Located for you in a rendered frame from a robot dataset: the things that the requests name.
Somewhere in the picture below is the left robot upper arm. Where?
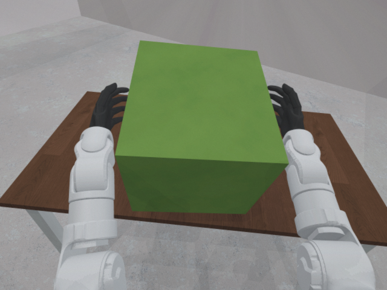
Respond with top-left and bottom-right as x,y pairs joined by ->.
55,251 -> 127,290

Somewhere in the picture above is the right robot upper arm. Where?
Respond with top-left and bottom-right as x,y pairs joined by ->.
297,240 -> 375,290

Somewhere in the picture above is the robot right hand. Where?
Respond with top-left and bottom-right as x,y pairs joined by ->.
268,83 -> 305,137

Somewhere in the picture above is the robot right forearm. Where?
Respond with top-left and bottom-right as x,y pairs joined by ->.
283,129 -> 376,289

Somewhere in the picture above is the robot left forearm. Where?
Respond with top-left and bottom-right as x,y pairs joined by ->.
54,126 -> 117,290

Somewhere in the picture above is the table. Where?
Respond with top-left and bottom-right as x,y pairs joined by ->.
0,91 -> 387,290

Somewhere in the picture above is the robot left hand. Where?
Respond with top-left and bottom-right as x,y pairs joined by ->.
89,83 -> 129,131

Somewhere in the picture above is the carton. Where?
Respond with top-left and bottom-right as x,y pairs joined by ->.
115,40 -> 289,214

